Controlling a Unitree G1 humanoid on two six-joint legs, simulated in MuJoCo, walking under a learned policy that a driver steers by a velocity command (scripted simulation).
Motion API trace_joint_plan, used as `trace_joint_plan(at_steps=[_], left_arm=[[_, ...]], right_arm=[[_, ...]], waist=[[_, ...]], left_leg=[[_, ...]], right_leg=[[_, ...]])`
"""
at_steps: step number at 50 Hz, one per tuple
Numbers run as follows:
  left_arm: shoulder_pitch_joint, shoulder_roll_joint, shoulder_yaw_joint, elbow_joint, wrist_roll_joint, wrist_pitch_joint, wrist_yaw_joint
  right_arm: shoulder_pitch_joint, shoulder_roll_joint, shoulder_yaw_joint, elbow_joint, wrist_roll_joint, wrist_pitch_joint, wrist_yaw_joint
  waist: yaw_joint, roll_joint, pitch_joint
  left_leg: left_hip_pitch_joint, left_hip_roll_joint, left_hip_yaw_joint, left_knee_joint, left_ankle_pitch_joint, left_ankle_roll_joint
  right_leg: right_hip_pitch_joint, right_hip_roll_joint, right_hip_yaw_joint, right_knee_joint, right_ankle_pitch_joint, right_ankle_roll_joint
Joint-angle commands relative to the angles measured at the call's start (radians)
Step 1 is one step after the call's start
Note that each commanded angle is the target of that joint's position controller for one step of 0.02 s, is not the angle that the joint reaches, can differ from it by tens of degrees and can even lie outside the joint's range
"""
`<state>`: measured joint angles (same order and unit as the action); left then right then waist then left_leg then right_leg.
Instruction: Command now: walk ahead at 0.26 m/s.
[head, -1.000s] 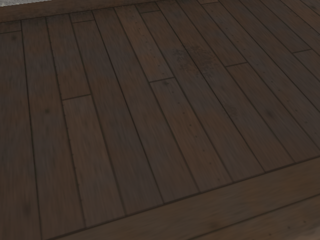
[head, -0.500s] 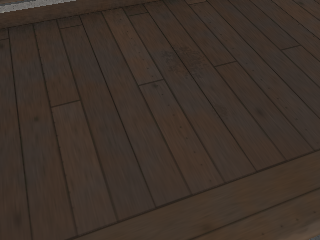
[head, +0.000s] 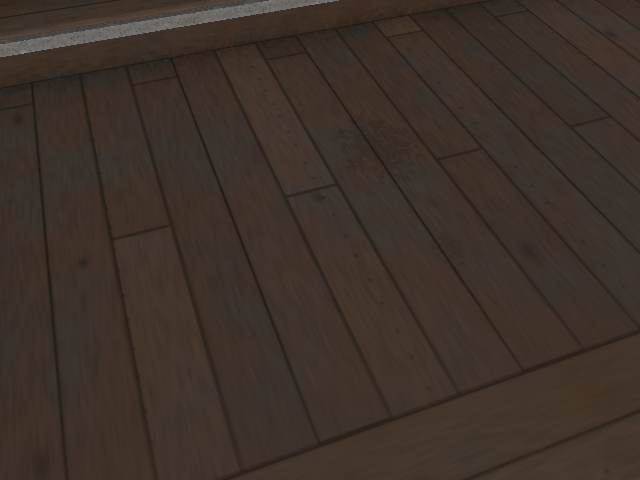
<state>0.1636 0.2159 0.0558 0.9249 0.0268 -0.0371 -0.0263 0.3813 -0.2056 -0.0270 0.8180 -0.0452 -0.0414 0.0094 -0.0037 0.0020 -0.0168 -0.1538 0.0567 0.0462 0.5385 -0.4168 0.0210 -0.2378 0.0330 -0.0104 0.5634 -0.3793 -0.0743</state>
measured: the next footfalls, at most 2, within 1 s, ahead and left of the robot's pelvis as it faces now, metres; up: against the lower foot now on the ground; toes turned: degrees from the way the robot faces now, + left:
left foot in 0.46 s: +0.32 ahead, +0.20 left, +0.16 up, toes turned -1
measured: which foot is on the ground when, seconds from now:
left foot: down 0.00-0.12, up 0.14-0.44, down 0.46-1.00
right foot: down 0.00-0.46, up 0.48-1.00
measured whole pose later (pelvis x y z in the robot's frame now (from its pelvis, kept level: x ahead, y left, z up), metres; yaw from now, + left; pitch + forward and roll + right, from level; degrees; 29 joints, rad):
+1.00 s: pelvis +0.48 +0.11 +0.15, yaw +1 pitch +5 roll -2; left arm -0.15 0.16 0.03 0.72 0.04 -0.05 -0.09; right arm 0.58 -0.14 0.03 1.06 -0.05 -0.14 0.05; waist -0.12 0.02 -0.06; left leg 0.11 -0.01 -0.04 0.22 -0.41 0.05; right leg -0.68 -0.02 -0.07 0.61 0.06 -0.05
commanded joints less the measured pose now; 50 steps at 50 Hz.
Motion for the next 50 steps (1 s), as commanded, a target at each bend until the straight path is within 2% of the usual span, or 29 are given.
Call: trace_joint_plan(at_steps=[1,3,5,7,9,10,12,14,16,17,18,19,20,21,22,23,24,25,26,27,29,31,34,35,36,39,41,47,50], left_arm=[[-0.041,0.139,0.047,-0.065,0.017,-0.036,-0.001],[-0.03,0.096,0.04,-0.093,0.007,-0.047,0.012],[0.067,0.109,0.048,-0.073,0.009,-0.047,0.014],[0.214,0.178,0.065,-0.038,0.011,-0.038,0.004],[0.375,0.19,0.063,-0.004,0.021,-0.037,0.001],[0.532,0.199,0.062,0.061,0.037,-0.043,0.011],[0.699,0.107,0.013,0.192,0.086,-0.037,0.024],[0.628,-0.043,-0.05,0.265,0.104,-0.033,0.006],[0.323,-0.032,-0.059,0.204,0.135,-0.04,0.007],[0.123,0.048,-0.049,0.142,0.129,-0.056,-0.009],[0.055,0.165,-0.026,0.047,0.094,-0.065,-0.04],[0.041,0.259,-0.004,0.016,0.047,-0.074,-0.043],[0.008,0.346,0.022,0.008,0.033,-0.08,-0.042],[0.061,0.38,0.033,0.009,0.011,-0.088,-0.035],[0.175,0.348,0.03,0.029,0.017,-0.095,-0.041],[0.303,0.234,0.008,0.065,0.064,-0.089,-0.066],[0.458,0.035,-0.037,0.022,0.132,-0.082,-0.099],[0.426,0.035,-0.014,0.015,0.079,-0.055,-0.113],[0.276,0.006,-0.001,-0.024,0.035,-0.055,-0.101],[0.185,0.001,-0.007,-0.035,0.027,-0.07,-0.068],[0.126,-0.016,-0.035,-0.101,0.051,-0.057,-0.021],[0.111,-0.021,-0.051,-0.117,0.04,-0.033,-0.013],[-0.012,0.06,-0.035,-0.135,0.009,-0.039,-0.032],[-0.039,0.064,-0.032,-0.148,0.038,-0.05,-0.038],[-0.087,0.082,-0.03,-0.164,0.05,-0.051,-0.036],[-0.214,0.004,-0.046,-0.184,0.04,-0.058,-0.034],[-0.288,-0.009,-0.045,-0.206,0.042,-0.049,-0.05],[-0.46,0.007,-0.01,-0.285,0.022,-0.023,-0.066],[-0.472,0.041,0.012,-0.302,0.003,-0.029,-0.045]], right_arm=[[0.079,-0.118,-0.035,-0.026,-0.021,-0.026,0.004],[0.026,-0.103,-0.025,-0.044,-0.012,-0.034,0.0],[-0.026,-0.107,-0.023,-0.062,-0.017,-0.025,0.008],[0.004,-0.051,-0.006,-0.063,-0.037,-0.022,0.034],[-0.054,-0.061,-0.009,-0.049,-0.021,-0.037,0.045],[-0.143,-0.089,-0.018,-0.07,-0.001,-0.039,0.049],[-0.381,-0.05,0.002,-0.185,0.004,-0.048,0.057],[-0.524,0.05,0.055,-0.287,-0.038,-0.029,0.063],[-0.415,0.116,0.097,-0.331,-0.017,0.01,0.07],[-0.391,0.032,0.079,-0.36,0.014,0.018,0.05],[-0.461,-0.017,0.079,-0.386,0.025,0.035,0.063],[-0.438,-0.014,0.08,-0.364,0.05,0.041,0.086],[-0.361,-0.042,0.076,-0.328,0.06,0.044,0.096],[-0.297,-0.086,0.073,-0.283,0.06,0.044,0.098],[-0.253,-0.114,0.065,-0.248,0.059,0.036,0.095],[-0.058,-0.179,0.029,-0.161,0.037,0.021,0.08],[0.24,-0.238,0.02,-0.056,0.024,-0.006,0.057],[0.446,-0.324,-0.014,-0.005,-0.002,-0.007,0.041],[0.408,-0.305,-0.013,0.055,-0.003,-0.041,0.046],[0.224,-0.221,0.004,0.056,0.015,-0.061,0.053],[-0.056,-0.046,0.05,0.083,0.028,-0.073,0.063],[-0.173,0.03,0.072,0.129,0.023,-0.074,0.052],[-0.202,-0.012,0.051,0.13,-0.014,-0.102,0.04],[-0.201,-0.025,0.055,0.112,-0.011,-0.117,0.027],[-0.146,-0.032,0.049,0.132,-0.015,-0.129,0.019],[0.163,-0.026,0.05,0.202,-0.025,-0.126,0.016],[0.236,-0.059,0.039,0.195,-0.005,-0.119,0.024],[0.302,-0.083,0.035,0.236,-0.001,-0.101,0.043],[0.298,-0.107,0.018,0.253,0.006,-0.094,0.038]], waist=[[-0.01,0.06,0.143],[0.008,0.034,0.096],[0.053,-0.021,0.067],[0.085,-0.149,-0.013],[0.167,-0.218,0.047],[0.228,-0.232,0.063],[0.249,-0.148,0.094],[0.15,-0.024,0.095],[-0.015,-0.019,0.111],[-0.126,0.032,0.107],[-0.143,0.015,0.033],[-0.178,-0.088,0.043],[-0.222,-0.113,0.033],[-0.212,-0.095,-0.007],[-0.167,-0.122,-0.051],[-0.169,-0.139,-0.18],[-0.152,0.148,-0.504],[-0.207,0.276,-0.477],[-0.195,0.31,-0.173],[-0.141,0.265,-0.019],[0.025,0.061,-0.035],[0.111,0.016,-0.043],[0.084,0.014,-0.056],[0.084,0.097,-0.027],[0.042,0.066,-0.01],[-0.077,0.048,-0.026],[-0.105,0.07,-0.002],[-0.095,0.094,0.088],[-0.066,0.108,0.048]], left_leg=[[-0.061,0.103,-0.142,-0.175,-0.25,0.175],[-0.083,0.106,-0.132,-0.171,-0.149,0.181],[-0.141,0.047,-0.057,-0.051,-0.027,0.153],[-0.222,-0.074,0.029,0.24,0.043,0.069],[-0.484,-0.093,-0.017,0.711,-0.165,0.078],[-0.757,-0.104,-0.061,1.224,-0.296,0.089],[-1.378,-0.116,-0.18,1.929,-0.432,0.167],[-1.553,-0.044,-0.191,1.855,-0.456,0.27],[-1.291,0.01,-0.173,1.528,-0.441,0.288],[-0.948,0.053,-0.138,1.15,-0.288,0.266],[-0.382,0.025,-0.029,0.988,-0.13,0.158],[-0.202,-0.04,0.055,1.113,0.002,0.065],[-0.277,-0.085,0.067,1.04,0.022,0.04],[-0.433,-0.124,0.124,0.821,-0.039,0.04],[-0.456,-0.163,0.148,0.6,-0.063,0.068],[-0.199,-0.166,0.01,0.502,0.098,0.141],[0.344,0.034,-0.595,0.318,0.314,0.374],[0.272,0.17,-1.115,-0.024,0.071,0.388],[0.024,0.162,-0.996,-0.074,-0.286,0.284],[-0.194,0.124,-0.841,-0.04,-0.419,0.262],[-0.397,0.121,-0.664,-0.031,-0.279,0.262],[-0.489,0.128,-0.626,-0.1,-0.206,0.218],[-0.463,0.043,-0.302,-0.203,0.056,0.142],[-0.44,0.073,-0.344,-0.255,0.14,0.168],[-0.325,0.109,-0.369,-0.262,0.207,0.181],[-0.023,0.099,-0.24,-0.25,0.479,0.16],[0.002,0.097,-0.202,-0.288,0.556,0.156],[0.233,0.166,-0.194,-0.338,0.702,0.141],[0.29,0.168,-0.153,-0.254,1.073,0.119]], right_leg=[[-0.148,-0.072,0.122,-0.132,-0.244,-0.156],[-0.047,-0.074,0.119,-0.126,-0.132,-0.168],[0.071,-0.091,0.155,-0.127,0.008,-0.193],[0.238,-0.226,0.374,-0.212,0.327,-0.306],[0.346,-0.409,0.537,-0.272,0.559,-0.407],[0.466,-0.475,0.61,-0.261,0.578,-0.421],[0.684,-0.526,0.581,-0.195,0.564,-0.307],[0.561,-0.434,0.369,-0.22,0.292,-0.182],[0.117,-0.327,0.203,-0.422,0.014,-0.143],[-0.232,-0.249,0.11,-0.528,-0.116,-0.11],[-0.647,-0.234,0.098,-0.736,-0.136,-0.141],[-0.749,-0.25,0.067,-0.745,0.246,-0.173],[-0.578,-0.272,0.026,-0.637,0.702,-0.168],[-0.238,-0.283,-0.002,-0.488,1.114,-0.151],[0.003,-0.306,0.004,-0.322,1.387,-0.139],[-0.003,-0.27,0.017,-0.015,1.437,-0.082],[-0.395,-0.101,0.089,0.375,0.74,-0.027],[-0.526,0.094,0.275,0.796,0.24,-0.034],[-0.721,0.105,0.333,1.096,0.277,-0.051],[-0.784,0.078,0.311,1.208,0.329,-0.078],[-0.733,0.021,0.252,1.265,0.382,-0.104],[-0.746,-0.029,0.233,1.298,0.335,-0.112],[-0.635,-0.074,0.108,0.949,0.359,-0.065],[-0.634,-0.111,0.073,0.947,0.356,-0.025],[-0.718,-0.142,0.111,0.843,0.389,-0.003],[-0.771,-0.135,0.02,0.555,0.507,0.044],[-0.672,-0.104,-0.037,0.401,0.546,0.061],[-0.575,-0.064,-0.057,0.07,0.478,0.023],[-0.381,0.0,-0.114,-0.023,0.376,0.005]])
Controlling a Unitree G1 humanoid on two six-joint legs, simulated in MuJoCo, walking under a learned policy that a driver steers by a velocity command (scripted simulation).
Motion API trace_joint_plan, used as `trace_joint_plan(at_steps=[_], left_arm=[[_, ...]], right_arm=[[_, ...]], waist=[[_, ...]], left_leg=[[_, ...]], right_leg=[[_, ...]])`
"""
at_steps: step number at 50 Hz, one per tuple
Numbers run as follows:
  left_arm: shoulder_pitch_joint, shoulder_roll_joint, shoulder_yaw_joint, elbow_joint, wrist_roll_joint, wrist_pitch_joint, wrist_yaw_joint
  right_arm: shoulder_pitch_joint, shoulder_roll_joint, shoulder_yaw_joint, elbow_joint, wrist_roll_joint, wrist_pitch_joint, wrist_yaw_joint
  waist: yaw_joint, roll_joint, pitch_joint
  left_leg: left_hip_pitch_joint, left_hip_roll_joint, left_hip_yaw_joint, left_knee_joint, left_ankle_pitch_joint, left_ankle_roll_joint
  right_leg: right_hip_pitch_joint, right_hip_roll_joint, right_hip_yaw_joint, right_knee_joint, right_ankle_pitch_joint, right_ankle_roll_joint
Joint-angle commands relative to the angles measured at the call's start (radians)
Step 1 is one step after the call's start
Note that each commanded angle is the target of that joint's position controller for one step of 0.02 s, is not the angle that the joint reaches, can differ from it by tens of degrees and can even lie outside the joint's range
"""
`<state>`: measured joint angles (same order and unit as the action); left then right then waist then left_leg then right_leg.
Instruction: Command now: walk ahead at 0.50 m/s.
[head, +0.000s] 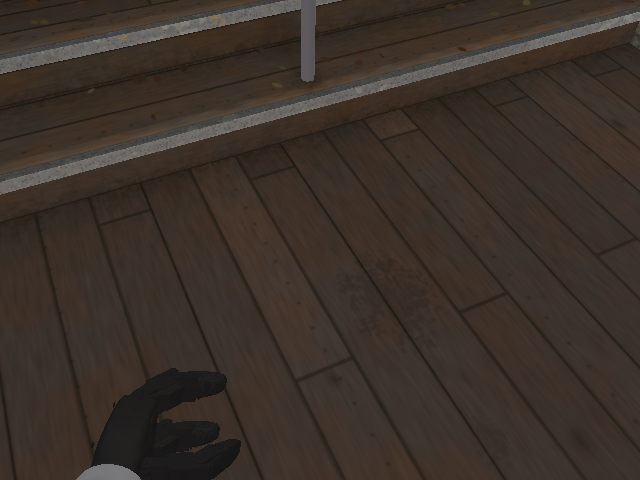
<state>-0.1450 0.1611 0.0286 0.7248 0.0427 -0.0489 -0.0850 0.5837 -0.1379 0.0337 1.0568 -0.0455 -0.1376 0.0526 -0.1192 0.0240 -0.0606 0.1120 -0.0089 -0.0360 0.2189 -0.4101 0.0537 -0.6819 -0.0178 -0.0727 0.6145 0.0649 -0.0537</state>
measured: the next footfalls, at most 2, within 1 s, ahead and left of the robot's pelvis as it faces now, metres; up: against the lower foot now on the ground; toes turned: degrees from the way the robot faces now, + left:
right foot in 0.04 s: +0.21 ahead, -0.12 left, +0.00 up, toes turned -5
left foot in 0.54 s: +0.50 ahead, +0.15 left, +0.00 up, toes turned +14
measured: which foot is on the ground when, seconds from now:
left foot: down 0.00-0.08, up 0.10-0.52, down 0.54-1.00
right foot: up 0.00-0.02, down 0.04-0.56, up 0.58-0.98, down 1.00-1.00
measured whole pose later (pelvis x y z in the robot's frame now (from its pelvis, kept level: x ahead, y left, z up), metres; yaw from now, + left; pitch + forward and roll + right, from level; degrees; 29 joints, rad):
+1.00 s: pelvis +0.57 +0.08 +0.00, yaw +25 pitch +3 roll +1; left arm 0.01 0.25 0.04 0.74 0.02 -0.11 -0.01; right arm 0.30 -0.26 -0.08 0.75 0.01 -0.04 -0.03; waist -0.07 -0.03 0.01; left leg -0.16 -0.13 -0.15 0.51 -0.37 0.07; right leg -0.52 0.00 0.04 0.48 0.08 0.00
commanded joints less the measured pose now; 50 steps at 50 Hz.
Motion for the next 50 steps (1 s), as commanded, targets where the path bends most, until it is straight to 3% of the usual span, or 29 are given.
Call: trace_joint_plan(at_steps=[1,2,3,4,5,6,7,8,9,10,11,13,16,20,23,25,27,28,29,30,31,32,33,35,37,40,43,47,50], left_arm=[[-0.125,0.108,0.047,-0.093,-0.016,-0.022,0.026],[-0.014,0.139,0.059,-0.072,-0.03,-0.033,0.042],[0.178,0.167,0.068,-0.017,-0.034,-0.042,0.06],[0.399,0.211,0.07,0.035,-0.023,-0.053,0.063],[0.688,0.135,0.052,0.142,0.011,-0.043,0.075],[0.727,0.155,0.074,0.203,0.033,-0.056,0.091],[0.564,0.171,0.081,0.19,0.024,-0.062,0.097],[0.373,0.133,0.052,0.12,-0.074,-0.059,0.09],[0.331,0.082,0.03,0.119,-0.072,-0.072,0.082],[0.289,0.061,0.022,0.126,-0.057,-0.074,0.073],[0.261,0.054,0.019,0.131,-0.05,-0.07,0.068],[0.251,0.07,0.019,0.149,-0.035,-0.071,0.071],[0.293,0.145,0.035,0.173,-0.031,-0.074,0.095],[0.405,0.22,0.054,0.198,-0.059,-0.07,0.112],[0.466,0.234,0.063,0.215,-0.061,-0.041,0.109],[0.466,0.263,0.073,0.21,-0.06,-0.02,0.111],[0.435,0.269,0.073,0.187,-0.055,0.001,0.118],[0.441,0.242,0.06,0.15,-0.036,-0.007,0.122],[0.512,0.112,0.016,0.101,-0.03,-0.044,0.101],[0.413,0.198,0.036,0.085,-0.062,-0.092,0.082],[0.332,0.213,0.039,0.053,-0.091,-0.109,0.078],[0.306,0.203,0.036,0.044,-0.076,-0.114,0.088],[0.302,0.216,0.046,0.046,-0.052,-0.105,0.099],[0.327,0.213,0.056,0.03,-0.043,-0.075,0.103],[0.31,0.188,0.052,0.011,-0.035,-0.057,0.107],[0.2,0.159,0.039,-0.026,-0.026,-0.053,0.11],[0.129,0.149,0.031,-0.04,-0.032,-0.058,0.1],[0.104,0.18,0.041,-0.057,-0.034,-0.066,0.083],[0.214,0.202,0.053,-0.03,-0.012,-0.085,0.078]], right_arm=[[0.081,-0.203,-0.055,0.02,0.005,0.006,-0.006],[0.057,-0.217,-0.064,0.012,-0.015,0.007,-0.003],[0.069,-0.178,-0.054,-0.006,-0.028,0.001,-0.007],[0.209,-0.073,-0.018,-0.029,-0.04,-0.001,-0.018],[0.068,-0.096,-0.019,-0.048,-0.03,0.01,0.015],[-0.151,-0.132,-0.054,-0.112,0.012,0.016,0.026],[-0.223,-0.151,-0.065,-0.123,0.007,0.011,0.019],[-0.287,-0.141,-0.071,-0.189,0.115,0.0,-0.047],[-0.271,-0.164,-0.08,-0.195,0.115,0.006,-0.071],[-0.21,-0.123,-0.081,-0.188,0.11,0.023,-0.081],[-0.189,-0.076,-0.077,-0.188,0.109,0.039,-0.087],[-0.239,-0.079,-0.084,-0.223,0.101,0.065,-0.089],[-0.333,-0.092,-0.085,-0.276,0.061,0.064,-0.062],[-0.516,-0.106,-0.078,-0.326,0.07,0.069,-0.026],[-0.605,-0.135,-0.086,-0.374,0.066,0.073,-0.014],[-0.582,-0.168,-0.103,-0.394,0.065,0.08,-0.006],[-0.335,-0.253,-0.153,-0.336,0.066,0.085,-0.008],[-0.166,-0.367,-0.191,-0.304,0.06,0.092,-0.029],[-0.207,-0.431,-0.195,-0.329,0.072,0.085,-0.03],[-0.165,-0.353,-0.173,-0.34,0.059,0.086,-0.029],[-0.201,-0.304,-0.162,-0.339,0.049,0.08,-0.034],[-0.282,-0.28,-0.155,-0.354,0.056,0.073,-0.034],[-0.348,-0.251,-0.147,-0.371,0.056,0.069,-0.035],[-0.397,-0.23,-0.139,-0.39,0.05,0.064,-0.039],[-0.384,-0.244,-0.144,-0.39,0.055,0.059,-0.05],[-0.346,-0.274,-0.156,-0.387,0.062,0.065,-0.068],[-0.306,-0.263,-0.154,-0.371,0.061,0.077,-0.075],[-0.256,-0.236,-0.145,-0.346,0.061,0.091,-0.078],[-0.301,-0.209,-0.135,-0.361,0.055,0.093,-0.085]], waist=[[0.082,0.101,0.056],[0.132,0.109,-0.003],[0.182,0.043,-0.194],[0.184,-0.165,-0.457],[0.304,-0.198,-0.473],[0.34,-0.098,-0.171],[0.271,-0.086,0.041],[0.201,-0.049,0.019],[0.145,-0.007,-0.018],[0.094,-0.022,-0.009],[0.068,-0.041,0.014],[0.045,-0.075,0.109],[0.047,-0.067,0.107],[0.128,-0.024,0.115],[0.158,-0.036,0.129],[0.127,-0.081,0.09],[-0.003,-0.085,-0.032],[-0.051,0.046,-0.146],[0.05,0.272,-0.271],[-0.011,0.151,-0.336],[-0.007,0.118,-0.222],[0.043,-0.006,-0.116],[0.084,-0.036,-0.078],[0.138,-0.02,-0.039],[0.148,-0.012,-0.015],[0.115,0.008,0.012],[0.073,0.055,0.016],[0.057,0.08,-0.007],[0.126,0.078,-0.052]], left_leg=[[0.044,0.229,-0.047,0.128,1.237,0.063],[-0.028,0.217,-0.031,0.217,1.399,0.03],[-0.199,0.178,-0.028,0.409,1.258,-0.012],[-0.584,0.053,-0.031,0.731,0.734,-0.106],[-0.813,-0.101,-0.02,1.074,-0.128,-0.115],[-0.96,-0.019,-0.094,1.251,-0.032,-0.042],[-0.962,0.066,-0.099,1.221,0.059,-0.004],[-0.92,0.058,-0.07,1.28,0.084,-0.009],[-0.841,0.1,-0.082,1.266,0.125,-0.004],[-0.799,0.117,-0.089,1.248,0.122,0.003],[-0.8,0.127,-0.093,1.221,0.111,0.004],[-0.816,0.146,-0.081,1.085,0.153,-0.005],[-0.743,0.146,-0.037,0.799,0.408,-0.022],[-0.737,0.13,0.017,0.501,0.519,0.003],[-0.812,0.098,0.059,0.422,0.41,0.036],[-0.728,0.039,0.118,0.416,0.277,0.069],[-0.389,-0.052,0.151,0.344,0.282,0.122],[-0.052,0.106,-0.108,0.361,0.39,0.187],[0.27,0.335,-0.682,0.191,0.227,0.393],[0.309,0.33,-0.746,0.1,0.184,0.358],[0.222,0.298,-0.596,0.108,0.235,0.309],[0.048,0.26,-0.475,0.103,0.36,0.277],[-0.092,0.232,-0.394,0.092,0.454,0.257],[-0.256,0.191,-0.344,0.049,0.5,0.252],[-0.337,0.168,-0.293,0.027,0.538,0.254],[-0.391,0.117,-0.227,0.024,0.496,0.225],[-0.398,0.08,-0.163,0.083,0.613,0.172],[-0.288,0.123,-0.234,0.201,0.627,0.14],[-0.256,0.075,-0.245,0.371,0.68,0.084]], right_leg=[[0.158,0.065,-0.058,-0.119,-0.078,-0.035],[0.374,0.07,-0.055,-0.096,-0.034,-0.081],[0.759,-0.014,0.017,0.032,0.12,-0.172],[1.332,-0.236,0.322,0.057,0.334,-0.407],[1.437,-0.397,0.648,-0.175,0.127,-0.445],[1.186,-0.35,0.565,-0.255,-0.072,-0.302],[0.863,-0.331,0.435,-0.321,-0.072,-0.248],[0.768,-0.339,0.38,-0.369,0.11,-0.235],[0.672,-0.313,0.299,-0.404,0.133,-0.213],[0.597,-0.283,0.226,-0.431,0.06,-0.188],[0.537,-0.266,0.179,-0.458,-0.019,-0.162],[0.386,-0.228,0.067,-0.502,-0.03,-0.128],[0.332,-0.178,-0.04,-0.514,0.019,-0.126],[0.533,-0.215,-0.075,-0.507,0.041,-0.112],[0.735,-0.26,-0.093,-0.403,0.193,-0.082],[0.793,-0.27,-0.117,-0.269,0.48,-0.056],[0.712,-0.214,-0.16,0.085,0.605,-0.009],[0.431,-0.16,-0.171,0.428,0.279,0.037],[0.006,0.072,-0.046,0.811,-0.571,0.097],[-0.103,0.036,0.164,0.864,-0.587,0.067],[-0.163,-0.007,0.156,0.846,-0.519,0.047],[-0.136,-0.054,0.15,0.754,-0.444,0.044],[-0.062,-0.089,0.147,0.67,-0.414,0.049],[0.042,-0.109,0.151,0.58,-0.4,0.066],[0.059,-0.102,0.136,0.468,-0.365,0.091],[0.076,-0.068,0.122,0.233,-0.174,0.117],[0.161,-0.01,0.093,0.029,0.001,0.115],[0.188,0.017,0.111,-0.072,-0.001,0.071],[0.363,0.015,0.094,-0.211,0.13,0.006]])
